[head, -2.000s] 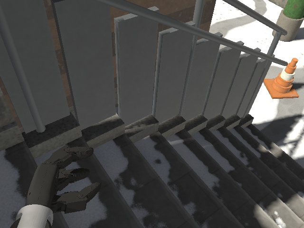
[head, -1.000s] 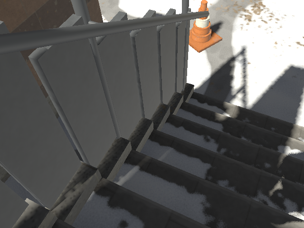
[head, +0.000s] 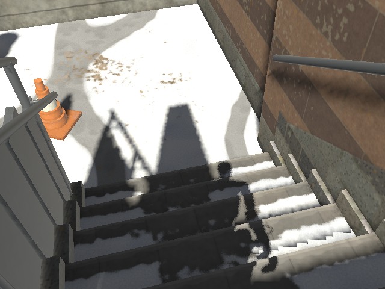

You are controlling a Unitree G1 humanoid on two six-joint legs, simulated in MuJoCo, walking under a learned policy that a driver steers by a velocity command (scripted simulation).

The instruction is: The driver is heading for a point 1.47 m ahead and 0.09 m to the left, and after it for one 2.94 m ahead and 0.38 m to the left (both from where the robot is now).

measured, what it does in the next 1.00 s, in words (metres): goes down: right foot 0.17 m lower, then left foot 0.17 m lower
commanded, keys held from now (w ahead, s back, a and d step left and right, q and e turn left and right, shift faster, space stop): w+shift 1.00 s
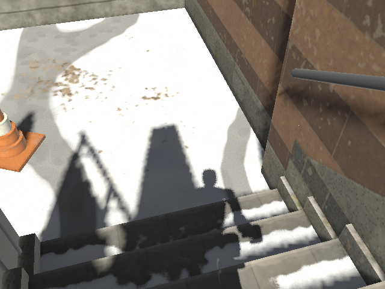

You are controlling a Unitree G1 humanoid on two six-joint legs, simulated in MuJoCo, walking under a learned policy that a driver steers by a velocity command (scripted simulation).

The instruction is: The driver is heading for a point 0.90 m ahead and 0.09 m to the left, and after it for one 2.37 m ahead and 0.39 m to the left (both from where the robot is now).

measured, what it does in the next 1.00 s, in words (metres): goes down: right foot 0.17 m lower, then left foot 0.17 m lower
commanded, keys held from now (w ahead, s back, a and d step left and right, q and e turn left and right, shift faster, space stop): w+shift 1.00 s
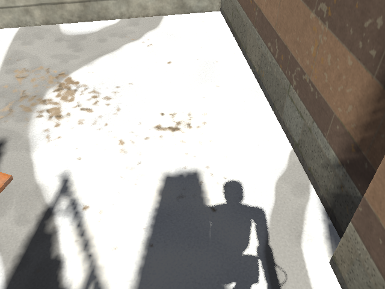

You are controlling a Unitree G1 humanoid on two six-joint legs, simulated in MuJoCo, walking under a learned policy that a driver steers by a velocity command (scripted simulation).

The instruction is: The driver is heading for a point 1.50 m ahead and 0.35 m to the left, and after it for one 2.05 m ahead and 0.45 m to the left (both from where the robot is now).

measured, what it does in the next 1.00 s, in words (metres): goes down, turning left: left foot 0.17 m lower, then right foot 0.17 m lower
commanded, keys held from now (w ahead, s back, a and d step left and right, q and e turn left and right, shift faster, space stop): w+shift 0.14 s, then w+q+shift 0.74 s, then w+shift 0.12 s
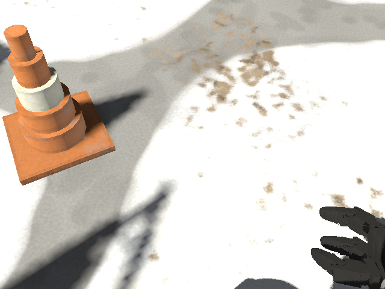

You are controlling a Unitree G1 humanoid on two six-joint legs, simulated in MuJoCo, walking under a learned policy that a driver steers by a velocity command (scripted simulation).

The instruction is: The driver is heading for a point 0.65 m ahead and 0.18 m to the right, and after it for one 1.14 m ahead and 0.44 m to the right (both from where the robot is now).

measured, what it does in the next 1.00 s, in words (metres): walks ahead, turning right: left foot, then right foot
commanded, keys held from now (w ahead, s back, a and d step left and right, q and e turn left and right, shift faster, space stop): w+e+shift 0.48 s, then e+shift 0.52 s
